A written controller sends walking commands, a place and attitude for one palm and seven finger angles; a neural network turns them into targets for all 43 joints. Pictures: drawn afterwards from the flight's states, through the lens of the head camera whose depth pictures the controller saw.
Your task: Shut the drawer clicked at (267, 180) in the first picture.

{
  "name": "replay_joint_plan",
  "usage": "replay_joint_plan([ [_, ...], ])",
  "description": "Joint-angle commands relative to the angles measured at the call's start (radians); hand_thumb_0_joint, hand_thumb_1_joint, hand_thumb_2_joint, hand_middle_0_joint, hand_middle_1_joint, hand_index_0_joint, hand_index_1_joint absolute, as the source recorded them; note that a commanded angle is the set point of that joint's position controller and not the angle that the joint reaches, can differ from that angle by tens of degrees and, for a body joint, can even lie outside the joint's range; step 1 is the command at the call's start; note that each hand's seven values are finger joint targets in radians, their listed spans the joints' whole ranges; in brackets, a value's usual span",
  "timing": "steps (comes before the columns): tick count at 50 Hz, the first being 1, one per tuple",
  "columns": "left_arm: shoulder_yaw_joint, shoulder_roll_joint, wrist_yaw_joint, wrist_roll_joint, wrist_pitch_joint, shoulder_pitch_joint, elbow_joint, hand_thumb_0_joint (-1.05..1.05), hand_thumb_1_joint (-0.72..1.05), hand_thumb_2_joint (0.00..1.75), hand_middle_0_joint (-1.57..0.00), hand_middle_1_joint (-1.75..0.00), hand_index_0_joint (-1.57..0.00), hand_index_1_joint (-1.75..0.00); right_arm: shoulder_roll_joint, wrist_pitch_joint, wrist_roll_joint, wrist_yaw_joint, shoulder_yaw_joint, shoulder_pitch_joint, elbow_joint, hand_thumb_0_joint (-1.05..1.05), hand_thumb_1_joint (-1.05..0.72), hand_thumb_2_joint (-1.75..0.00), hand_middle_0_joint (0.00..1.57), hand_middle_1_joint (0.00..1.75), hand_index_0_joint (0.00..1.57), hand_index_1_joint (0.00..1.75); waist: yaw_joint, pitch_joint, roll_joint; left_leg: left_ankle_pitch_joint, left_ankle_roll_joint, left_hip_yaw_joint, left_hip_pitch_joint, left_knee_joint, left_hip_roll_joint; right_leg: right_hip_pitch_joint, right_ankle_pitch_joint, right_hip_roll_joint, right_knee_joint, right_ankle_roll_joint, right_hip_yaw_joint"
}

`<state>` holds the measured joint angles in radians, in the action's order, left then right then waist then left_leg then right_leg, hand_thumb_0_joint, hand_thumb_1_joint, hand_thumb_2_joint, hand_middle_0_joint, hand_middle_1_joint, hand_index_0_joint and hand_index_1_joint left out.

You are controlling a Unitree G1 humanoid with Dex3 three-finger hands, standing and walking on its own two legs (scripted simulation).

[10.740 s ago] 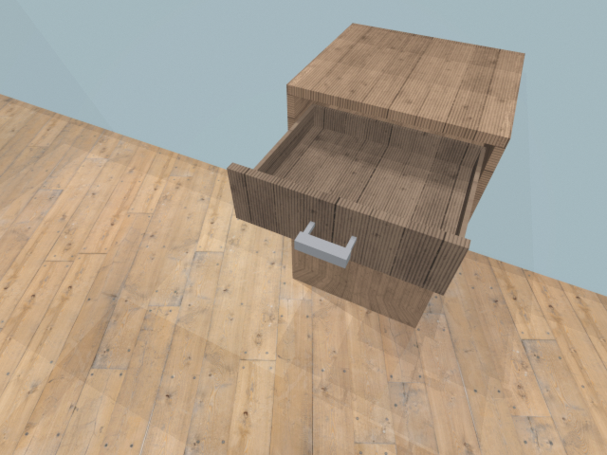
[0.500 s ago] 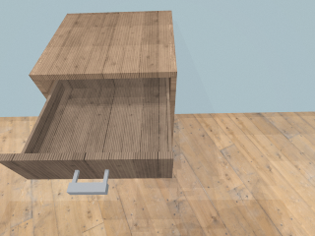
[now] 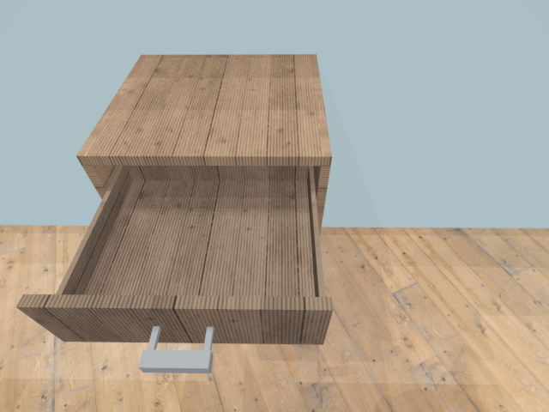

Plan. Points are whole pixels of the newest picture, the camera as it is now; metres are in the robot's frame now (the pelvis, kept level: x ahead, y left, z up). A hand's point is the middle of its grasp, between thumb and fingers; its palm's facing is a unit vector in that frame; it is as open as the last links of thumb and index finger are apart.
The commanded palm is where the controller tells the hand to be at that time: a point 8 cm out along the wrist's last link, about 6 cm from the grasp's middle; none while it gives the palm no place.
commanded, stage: come to a stop and stand still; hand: left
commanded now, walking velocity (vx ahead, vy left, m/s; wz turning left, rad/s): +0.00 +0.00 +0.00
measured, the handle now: (180, 346) +0.23 +0.16 -0.04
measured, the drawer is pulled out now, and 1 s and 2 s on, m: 0.30 0.30 0.29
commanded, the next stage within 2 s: look again from close up in 0.50 s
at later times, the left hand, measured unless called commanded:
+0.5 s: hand out of the picture +0.03 +0.18 -0.17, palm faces +0.03 -0.98 -0.20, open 7.3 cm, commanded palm none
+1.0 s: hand out of the picture +0.00 +0.17 -0.17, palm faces +0.02 -0.98 -0.19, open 7.3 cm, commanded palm none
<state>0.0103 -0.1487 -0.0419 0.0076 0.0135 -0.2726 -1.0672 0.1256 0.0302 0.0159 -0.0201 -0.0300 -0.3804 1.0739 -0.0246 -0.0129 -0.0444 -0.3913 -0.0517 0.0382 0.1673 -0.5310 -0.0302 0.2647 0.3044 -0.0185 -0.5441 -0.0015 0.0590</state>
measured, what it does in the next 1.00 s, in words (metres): stands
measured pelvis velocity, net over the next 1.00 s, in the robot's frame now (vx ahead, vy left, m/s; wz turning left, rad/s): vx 0.00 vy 0.00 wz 0.00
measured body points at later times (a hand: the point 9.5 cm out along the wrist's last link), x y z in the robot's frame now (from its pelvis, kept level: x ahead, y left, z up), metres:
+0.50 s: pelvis +0.02 +0.01 +0.00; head +0.04 +0.01 +0.45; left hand +0.03 +0.23 -0.16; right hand +0.03 -0.22 -0.15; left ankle -0.07 +0.08 -0.73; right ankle -0.01 -0.12 -0.73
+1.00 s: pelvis +0.00 +0.00 +0.01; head +0.02 +0.00 +0.46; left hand +0.00 +0.22 -0.15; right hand -0.02 -0.21 -0.15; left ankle -0.07 +0.08 -0.73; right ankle -0.01 -0.12 -0.73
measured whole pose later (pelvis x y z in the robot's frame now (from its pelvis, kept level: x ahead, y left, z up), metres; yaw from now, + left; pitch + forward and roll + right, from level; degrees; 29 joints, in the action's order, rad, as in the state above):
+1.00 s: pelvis +0.00 +0.00 +0.01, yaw +0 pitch -1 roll +0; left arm 0.00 -0.15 -0.05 0.01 0.00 -0.30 -1.07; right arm 0.13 0.03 0.00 -0.04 -0.02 -0.30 1.14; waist 0.00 0.04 0.00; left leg -0.33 -0.05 0.04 0.05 -0.40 -0.04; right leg 0.17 0.28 -0.03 -0.47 0.00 0.05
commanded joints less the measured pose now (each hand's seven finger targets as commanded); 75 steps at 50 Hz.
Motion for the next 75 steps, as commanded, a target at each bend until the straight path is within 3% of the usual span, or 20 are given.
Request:
replay_joint_plan([
  [1, -0.020, -0.067, -0.013, -0.006, 0.013, -0.063, 0.041, 0.00, 0.90, 0.90, -0.20, -0.30, -0.20, -0.30, 0.120, 0.020, -0.002, -0.021, 0.026, -0.070, -0.026, 0.00, -0.90, -0.90, 0.20, 0.30, 0.20, 0.30, 0.024, 0.019, 0.031, 0.683, 0.013, -0.128, 0.019, 0.093, 0.155, -0.104, -0.294, -0.075, 0.007, 0.063, -0.069],
  [4, -0.022, -0.066, -0.015, -0.005, 0.003, -0.058, 0.050, 0.00, 0.90, 0.90, -0.20, -0.30, -0.20, -0.30, 0.126, 0.015, -0.003, -0.025, 0.032, -0.059, -0.023, 0.00, -0.90, -0.90, 0.20, 0.30, 0.20, 0.30, 0.023, 0.043, 0.016, 0.717, 0.014, -0.136, -0.005, 0.111, 0.161, -0.087, -0.242, -0.064, 0.005, 0.051, -0.056],
  [7, -0.027, -0.066, -0.019, -0.004, 0.001, -0.063, 0.054, 0.00, 0.90, 0.90, -0.20, -0.30, -0.20, -0.30, 0.123, 0.012, -0.005, -0.027, 0.032, -0.045, -0.015, 0.00, -0.90, -0.90, 0.20, 0.30, 0.20, 0.30, 0.025, 0.057, 0.054, 0.716, 0.019, -0.126, -0.020, 0.110, 0.146, -0.094, -0.275, -0.071, 0.014, 0.054, -0.064],
  [11, -0.032, -0.072, -0.019, -0.004, -0.003, -0.066, 0.059, 0.00, 0.90, 0.90, -0.20, -0.30, -0.20, -0.30, 0.128, 0.010, -0.006, -0.029, 0.036, -0.026, -0.011, 0.00, -0.90, -0.90, 0.20, 0.30, 0.20, 0.30, 0.026, 0.060, 0.033, 0.749, 0.024, -0.116, -0.044, 0.120, 0.141, -0.100, -0.296, -0.072, 0.013, 0.052, -0.068],
  [22, -0.032, -0.092, -0.015, 0.000, 0.002, -0.074, 0.058, 0.00, 0.90, 0.90, -0.20, -0.30, -0.20, -0.30, 0.124, 0.009, -0.009, -0.026, 0.035, 0.019, -0.004, 0.00, -0.90, -0.90, 0.20, 0.30, 0.20, 0.30, 0.022, 0.052, 0.024, 0.592, 0.015, -0.099, -0.058, 0.144, 0.125, -0.128, -0.382, -0.100, 0.063, 0.053, -0.093],
  [59, -0.022, -0.071, -0.011, 0.000, 0.002, -0.102, 0.013, 0.00, 0.90, 0.90, -0.20, -0.30, -0.20, -0.30, 0.078, 0.014, -0.015, -0.024, 0.028, -0.017, 0.071, 0.00, -0.90, -0.90, 0.20, 0.30, 0.20, 0.30, 0.032, 0.112, 0.045, 0.364, -0.001, -0.100, 0.000, 0.194, 0.129, -0.093, -0.241, -0.097, 0.131, 0.050, -0.101],
  [60, -0.023, -0.111, -0.043, 0.014, 0.030, -0.159, -0.041, 0.00, 0.90, 0.90, -0.20, -0.30, -0.20, -0.30, 0.130, 0.017, -0.018, -0.019, 0.032, 0.090, -0.013, 0.00, -0.90, -0.90, 0.20, 0.30, 0.20, 0.30, 0.058, 0.101, 0.068, 0.646, 0.034, -0.065, 0.063, -0.006, 0.146, -0.088, -0.689, -0.132, 0.080, 0.024, -0.108],
  [61, -0.104, -0.300, -0.031, -0.185, 0.228, 0.571, 1.517, 0.00, 0.90, 0.90, -0.22, -0.32, -0.22, -0.32, 0.316, 0.178, -0.064, -0.051, 0.063, 0.063, -0.369, 0.00, -0.90, -0.90, 0.20, 0.30, 0.20, 0.30, -0.052, -0.418, -0.178, 0.780, 0.063, -0.098, -0.189, 0.098, 0.056, -0.168, -0.529, -0.029, 0.006, 0.034, -0.055],
  [62, -0.080, -0.213, -0.067, -0.096, 0.150, 0.161, 1.241, 0.00, 0.90, 0.90, -0.24, -0.34, -0.24, -0.34, 0.211, 0.274, -0.036, -0.072, 0.032, 0.157, -0.302, 0.00, -0.90, -0.90, 0.20, 0.30, 0.20, 0.30, 0.020, -0.371, -0.291, 0.981, 0.088, -0.070, -0.261, 0.136, 0.114, -0.078, -0.198, 0.003, -0.047, 0.054, -0.027],
  [63, -0.037, -0.134, -0.121, -0.117, 0.096, 0.091, 1.137, 0.00, 0.90, 0.90, -0.26, -0.37, -0.26, -0.37, 0.211, 0.305, -0.037, -0.065, 0.055, 0.140, -0.236, 0.00, -0.90, -0.90, 0.20, 0.30, 0.20, 0.30, -0.002, -0.289, -0.254, 0.913, 0.118, -0.075, -0.181, 0.140, 0.113, 0.015, -0.067, 0.002, -0.085, 0.027, 0.005],
  [64, 0.084, 0.063, -0.114, -0.117, 0.001, -0.154, 0.960, 0.00, 0.90, 0.90, -0.28, -0.39, -0.28, -0.39, 0.175, 0.307, -0.055, -0.045, 0.055, 0.097, -0.218, 0.00, -0.90, -0.90, 0.20, 0.30, 0.20, 0.30, -0.009, -0.158, -0.106, 0.809, 0.104, -0.096, -0.107, 0.144, 0.118, 0.088, -0.014, 0.001, -0.081, 0.016, 0.013],
  [65, 0.152, 0.120, -0.084, -0.150, 0.022, -0.052, 1.136, 0.00, 0.90, 0.90, -0.30, -0.41, -0.30, -0.41, 0.211, 0.317, -0.053, -0.038, 0.052, 0.121, -0.303, 0.00, -0.90, -0.90, 0.20, 0.30, 0.20, 0.30, -0.011, -0.052, -0.048, 0.710, 0.089, -0.116, -0.021, 0.124, 0.117, 0.095, -0.045, -0.007, -0.059, 0.012, 0.027],
  [67, 0.099, 0.053, -0.055, -0.130, 0.108, -0.051, 1.154, 0.00, 0.90, 0.90, -0.34, -0.45, -0.34, -0.45, 0.254, 0.345, -0.030, -0.036, 0.079, 0.148, -0.370, 0.00, -0.90, -0.90, 0.20, 0.30, 0.20, 0.30, -0.036, 0.009, 0.127, 0.462, 0.067, -0.119, 0.112, 0.024, 0.073, 0.131, -0.091, 0.006, 0.000, 0.020, 0.045],
  [68, 0.074, 0.051, -0.037, -0.127, 0.144, -0.121, 1.119, 0.00, 0.90, 0.90, -0.36, -0.47, -0.36, -0.47, 0.259, 0.346, -0.022, -0.028, 0.081, 0.155, -0.418, 0.00, -0.90, -0.90, 0.20, 0.30, 0.20, 0.30, -0.026, 0.003, 0.203, 0.393, 0.059, -0.113, 0.181, -0.019, 0.054, 0.141, -0.111, 0.005, -0.005, 0.027, 0.052],
  [69, 0.053, 0.059, -0.005, -0.128, 0.193, -0.220, 1.071, 0.00, 0.90, 0.90, -0.38, -0.50, -0.38, -0.50, 0.253, 0.344, -0.018, -0.020, 0.093, 0.154, -0.449, 0.00, -0.90, -0.90, 0.20, 0.30, 0.20, 0.30, -0.001, -0.024, 0.337, 0.347, 0.055, -0.106, 0.236, -0.060, 0.047, 0.162, -0.094, 0.017, -0.038, 0.024, 0.060],
  [70, 0.055, 0.100, 0.037, -0.151, 0.251, -0.353, 1.001, 0.00, 0.90, 0.90, -0.40, -0.52, -0.40, -0.52, 0.246, 0.343, -0.019, -0.010, 0.101, 0.184, -0.492, 0.00, -0.90, -0.90, 0.20, 0.30, 0.20, 0.30, 0.026, -0.016, 0.413, 0.278, 0.052, -0.095, 0.321, -0.098, 0.041, 0.190, -0.063, 0.015, -0.077, 0.019, 0.064],
  [71, 0.017, 0.090, 0.087, -0.176, 0.319, -0.458, 0.979, 0.00, 0.90, 0.90, -0.42, -0.54, -0.42, -0.54, 0.239, 0.334, -0.022, 0.003, 0.107, 0.207, -0.523, 0.00, -0.90, -0.90, 0.20, 0.30, 0.20, 0.30, 0.053, -0.029, 0.453, 0.205, 0.053, -0.074, 0.397, -0.132, 0.028, 0.203, -0.029, 0.015, -0.106, 0.017, 0.055],
  [72, -0.013, 0.069, 0.135, -0.199, 0.384, -0.501, 0.997, 0.00, 0.90, 0.90, -0.44, -0.56, -0.44, -0.56, 0.238, 0.330, -0.026, 0.015, 0.109, 0.236, -0.556, 0.00, -0.90, -0.90, 0.20, 0.30, 0.20, 0.30, 0.070, -0.048, 0.436, 0.141, 0.055, -0.052, 0.462, -0.164, 0.017, 0.215, 0.004, 0.012, -0.137, 0.019, 0.037],
  [74, -0.032, 0.016, 0.194, -0.213, 0.510, -0.380, 1.177, 0.00, 0.90, 0.90, -0.48, -0.60, -0.48, -0.60, 0.233, 0.336, -0.028, 0.035, 0.108, 0.262, -0.621, 0.00, -0.90, -0.90, 0.20, 0.30, 0.20, 0.30, 0.079, -0.138, 0.151, 0.090, 0.059, -0.019, 0.486, -0.222, -0.003, 0.237, 0.049, -0.003, -0.201, 0.038, -0.007],
  [75, -0.082, -0.052, 0.209, -0.207, 0.575, -0.309, 1.259, 0.00, 0.90, 0.90, -0.50, -0.62, -0.50, -0.62, 0.224, 0.341, -0.020, 0.036, 0.110, 0.265, -0.637, 0.00, -0.90, -0.90, 0.20, 0.30, 0.20, 0.30, 0.080, -0.179, -0.037, 0.076, 0.061, -0.008, 0.488, -0.254, -0.006, 0.263, 0.079, -0.006, -0.237, 0.049, -0.029],
])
